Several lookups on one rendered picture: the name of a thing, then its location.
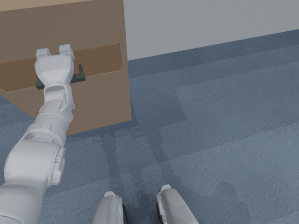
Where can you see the cabinet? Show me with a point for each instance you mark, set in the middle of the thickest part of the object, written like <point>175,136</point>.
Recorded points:
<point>27,25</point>

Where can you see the drawer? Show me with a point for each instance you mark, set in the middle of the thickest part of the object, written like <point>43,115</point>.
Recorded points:
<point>20,74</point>

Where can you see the robot left upper arm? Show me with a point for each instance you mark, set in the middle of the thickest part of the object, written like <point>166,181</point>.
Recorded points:
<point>34,166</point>

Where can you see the handle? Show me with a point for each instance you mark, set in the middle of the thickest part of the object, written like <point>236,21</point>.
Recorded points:
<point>76,78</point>

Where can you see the robot left thigh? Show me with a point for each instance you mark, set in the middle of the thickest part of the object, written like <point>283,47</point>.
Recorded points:
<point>109,211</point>

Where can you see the robot right shin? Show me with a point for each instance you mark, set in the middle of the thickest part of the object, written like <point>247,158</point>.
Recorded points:
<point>165,187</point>

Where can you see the left robot hand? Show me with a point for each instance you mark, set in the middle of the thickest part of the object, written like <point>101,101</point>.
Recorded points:
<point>55,68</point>

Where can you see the left robot forearm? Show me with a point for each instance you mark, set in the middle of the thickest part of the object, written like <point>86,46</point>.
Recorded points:
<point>53,119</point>

